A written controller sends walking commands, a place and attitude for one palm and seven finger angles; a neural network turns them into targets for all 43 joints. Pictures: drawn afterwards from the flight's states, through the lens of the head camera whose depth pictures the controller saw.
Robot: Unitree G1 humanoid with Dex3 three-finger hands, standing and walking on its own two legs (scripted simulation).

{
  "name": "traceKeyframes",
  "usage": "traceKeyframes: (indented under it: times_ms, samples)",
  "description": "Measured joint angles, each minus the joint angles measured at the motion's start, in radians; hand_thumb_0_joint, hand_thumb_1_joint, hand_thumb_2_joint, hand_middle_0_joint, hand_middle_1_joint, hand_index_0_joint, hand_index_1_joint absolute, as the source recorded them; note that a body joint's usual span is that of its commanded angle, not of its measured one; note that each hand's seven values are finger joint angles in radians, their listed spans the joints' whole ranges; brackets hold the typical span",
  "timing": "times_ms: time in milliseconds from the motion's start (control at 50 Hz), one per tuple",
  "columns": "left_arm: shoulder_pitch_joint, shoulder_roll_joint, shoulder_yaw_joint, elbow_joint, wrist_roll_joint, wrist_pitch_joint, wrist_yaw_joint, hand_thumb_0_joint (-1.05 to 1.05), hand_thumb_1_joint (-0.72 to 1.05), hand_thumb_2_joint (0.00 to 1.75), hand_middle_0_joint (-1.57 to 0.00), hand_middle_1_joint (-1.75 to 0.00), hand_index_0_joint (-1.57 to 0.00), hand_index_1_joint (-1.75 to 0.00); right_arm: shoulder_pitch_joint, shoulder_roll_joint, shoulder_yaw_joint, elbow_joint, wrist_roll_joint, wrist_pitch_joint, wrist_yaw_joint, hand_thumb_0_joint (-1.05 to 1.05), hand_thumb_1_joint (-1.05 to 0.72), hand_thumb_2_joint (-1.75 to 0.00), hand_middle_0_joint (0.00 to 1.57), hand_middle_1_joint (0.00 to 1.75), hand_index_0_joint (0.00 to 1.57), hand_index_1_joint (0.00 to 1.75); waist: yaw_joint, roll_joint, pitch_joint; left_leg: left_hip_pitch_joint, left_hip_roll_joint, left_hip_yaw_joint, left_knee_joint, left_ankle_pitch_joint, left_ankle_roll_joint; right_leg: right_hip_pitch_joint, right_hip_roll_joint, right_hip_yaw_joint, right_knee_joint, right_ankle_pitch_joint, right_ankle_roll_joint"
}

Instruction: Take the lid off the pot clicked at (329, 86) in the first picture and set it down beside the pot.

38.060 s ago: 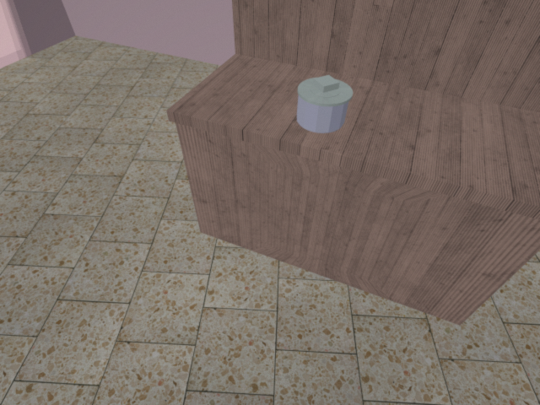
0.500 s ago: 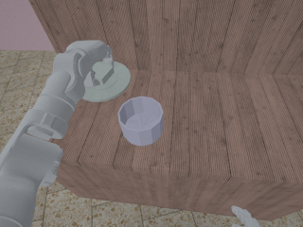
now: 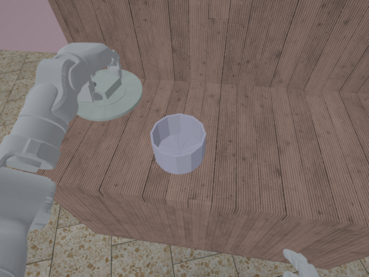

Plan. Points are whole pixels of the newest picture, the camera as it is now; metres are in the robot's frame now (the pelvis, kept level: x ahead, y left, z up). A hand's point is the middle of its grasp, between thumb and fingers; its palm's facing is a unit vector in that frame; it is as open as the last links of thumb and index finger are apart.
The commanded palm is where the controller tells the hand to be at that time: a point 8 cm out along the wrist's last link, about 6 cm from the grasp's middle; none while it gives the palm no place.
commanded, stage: move the lid sideways beside the pot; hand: left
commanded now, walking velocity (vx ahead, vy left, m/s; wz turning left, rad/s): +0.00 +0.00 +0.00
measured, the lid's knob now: (103, 84) +0.48 +0.18 +0.16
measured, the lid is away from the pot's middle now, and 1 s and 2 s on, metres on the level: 0.16 0.23 0.21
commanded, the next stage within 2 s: lower the lid onto the table in 0.66 s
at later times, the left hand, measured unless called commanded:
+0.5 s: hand (66, 84) +0.46 +0.25 +0.18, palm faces -0.30 +0.02 -0.95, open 9.0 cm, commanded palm +0.46 +0.26 +0.26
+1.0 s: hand (67, 86) +0.48 +0.26 +0.17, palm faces -0.32 +0.01 -0.95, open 9.0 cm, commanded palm +0.47 +0.25 +0.24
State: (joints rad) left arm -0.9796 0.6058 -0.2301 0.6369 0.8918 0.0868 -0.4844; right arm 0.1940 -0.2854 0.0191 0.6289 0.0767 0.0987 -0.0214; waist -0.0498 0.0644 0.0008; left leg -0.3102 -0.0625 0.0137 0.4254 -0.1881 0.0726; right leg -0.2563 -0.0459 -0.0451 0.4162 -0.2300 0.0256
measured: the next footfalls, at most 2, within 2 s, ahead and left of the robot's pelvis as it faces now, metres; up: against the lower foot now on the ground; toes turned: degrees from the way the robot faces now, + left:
none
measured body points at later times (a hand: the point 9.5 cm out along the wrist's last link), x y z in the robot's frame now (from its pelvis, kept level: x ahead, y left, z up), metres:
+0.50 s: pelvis +0.00 +0.01 +0.00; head +0.05 +0.00 +0.45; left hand +0.48 +0.25 +0.24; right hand +0.08 -0.27 -0.12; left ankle +0.01 +0.07 -0.74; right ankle -0.02 -0.14 -0.74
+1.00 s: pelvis +0.01 +0.02 +0.00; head +0.07 +0.02 +0.44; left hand +0.49 +0.26 +0.22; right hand +0.10 -0.24 -0.12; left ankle +0.01 +0.07 -0.74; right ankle -0.02 -0.14 -0.74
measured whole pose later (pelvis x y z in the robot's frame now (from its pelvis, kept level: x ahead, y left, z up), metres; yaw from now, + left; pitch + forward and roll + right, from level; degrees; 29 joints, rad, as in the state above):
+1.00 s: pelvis +0.01 +0.02 +0.00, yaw +0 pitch +8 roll -2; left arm -1.03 0.71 -0.14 0.80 0.92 -0.06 -0.49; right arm 0.23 -0.28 0.01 0.64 0.07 0.14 -0.02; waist -0.07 0.05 -0.01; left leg -0.38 -0.07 0.02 0.45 -0.20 0.10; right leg -0.30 -0.06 -0.04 0.39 -0.21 0.03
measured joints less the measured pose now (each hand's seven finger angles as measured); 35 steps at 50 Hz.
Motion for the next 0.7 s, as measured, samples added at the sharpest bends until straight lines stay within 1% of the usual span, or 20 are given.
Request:
traceKeyframes:
  times_ms: [140, 240, 280, 360, 460, 500, 580, 660, 700]
  samples:
    - [-0.037, 0.011, 0.015, 0.078, 0.014, -0.005, -0.001, -0.03, 0.02, 1.04, -0.76, -0.88, -0.61, -0.78, 0.008, 0.002, 0.005, 0.006, 0.002, 0.020, -0.001, 0.00, -0.91, -0.90, 0.20, 0.30, 0.20, 0.30, -0.007, -0.001, 0.000, -0.013, -0.001, 0.002, 0.008, 0.000, 0.004, -0.011, -0.001, 0.002, 0.003, 0.003, 0.002]
    - [-0.025, 0.041, 0.040, 0.075, 0.025, -0.037, -0.009, -0.03, 0.02, 1.04, -0.76, -0.88, -0.61, -0.78, 0.028, 0.000, 0.000, 0.006, -0.002, 0.022, -0.007, 0.00, -0.91, -0.90, 0.20, 0.30, 0.20, 0.30, -0.015, -0.004, 0.002, -0.015, 0.000, 0.005, 0.005, 0.002, 0.006, -0.012, 0.000, 0.005, -0.003, 0.008, 0.003]
    - [-0.021, 0.052, 0.054, 0.077, 0.020, -0.054, -0.008, -0.03, 0.02, 1.04, -0.76, -0.88, -0.61, -0.78, 0.036, -0.002, -0.003, 0.008, -0.003, 0.023, -0.008, 0.00, -0.91, -0.90, 0.20, 0.30, 0.20, 0.30, -0.018, -0.005, 0.000, -0.014, 0.000, 0.005, 0.004, 0.002, 0.006, -0.011, 0.000, 0.005, -0.007, 0.009, 0.004]
    - [-0.050, 0.065, 0.069, 0.145, 0.017, -0.064, -0.010, -0.03, 0.02, 1.04, -0.76, -0.88, -0.61, -0.78, 0.043, -0.008, -0.002, 0.018, 0.001, 0.032, -0.013, 0.00, -0.91, -0.90, 0.20, 0.30, 0.20, 0.30, -0.023, -0.011, 0.000, -0.019, 0.002, 0.005, 0.009, -0.001, 0.007, -0.011, 0.002, 0.005, -0.011, 0.012, 0.005]
    - [-0.058, 0.108, 0.084, 0.175, 0.042, -0.085, -0.015, -0.03, 0.02, 1.04, -0.76, -0.88, -0.60, -0.78, 0.051, -0.012, -0.007, 0.015, 0.001, 0.036, -0.021, 0.00, -0.91, -0.90, 0.20, 0.30, 0.20, 0.30, -0.032, -0.021, 0.010, -0.029, 0.005, 0.006, 0.013, -0.002, 0.008, -0.018, 0.006, 0.006, -0.016, 0.017, 0.004]
    - [-0.052, 0.123, 0.089, 0.167, 0.046, -0.103, -0.013, -0.03, 0.02, 1.04, -0.76, -0.88, -0.60, -0.78, 0.058, -0.015, -0.012, 0.015, 0.000, 0.035, -0.023, 0.00, -0.91, -0.90, 0.20, 0.30, 0.20, 0.30, -0.033, -0.022, 0.010, -0.035, 0.005, 0.005, 0.015, -0.002, 0.009, -0.021, 0.006, 0.005, -0.020, 0.018, 0.003]
    - [-0.055, 0.143, 0.105, 0.186, 0.029, -0.127, -0.024, -0.03, 0.03, 1.04, -0.76, -0.88, -0.60, -0.78, 0.064, -0.019, -0.013, 0.025, 0.001, 0.037, -0.028, 0.00, -0.91, -0.90, 0.20, 0.30, 0.20, 0.30, -0.032, -0.024, 0.008, -0.039, 0.004, 0.003, 0.017, -0.006, 0.012, -0.020, 0.006, 0.003, -0.029, 0.020, 0.005]
    - [-0.048, 0.152, 0.090, 0.151, 0.029, -0.137, -0.033, -0.03, 0.03, 1.04, -0.76, -0.88, -0.61, -0.78, 0.074, -0.017, -0.022, 0.029, 0.000, 0.031, -0.026, 0.00, -0.91, -0.90, 0.20, 0.30, 0.20, 0.30, -0.026, -0.025, 0.002, -0.044, 0.001, -0.002, 0.017, -0.008, 0.015, -0.019, 0.003, -0.002, -0.035, 0.019, 0.004]
    - [-0.046, 0.149, 0.089, 0.140, 0.022, -0.144, -0.032, -0.03, 0.03, 1.04, -0.76, -0.88, -0.61, -0.78, 0.072, -0.017, -0.023, 0.031, -0.002, 0.032, -0.021, 0.00, -0.91, -0.90, 0.20, 0.30, 0.20, 0.30, -0.022, -0.023, -0.001, -0.047, -0.001, -0.004, 0.018, -0.009, 0.017, -0.020, 0.001, -0.004, -0.037, 0.019, 0.003]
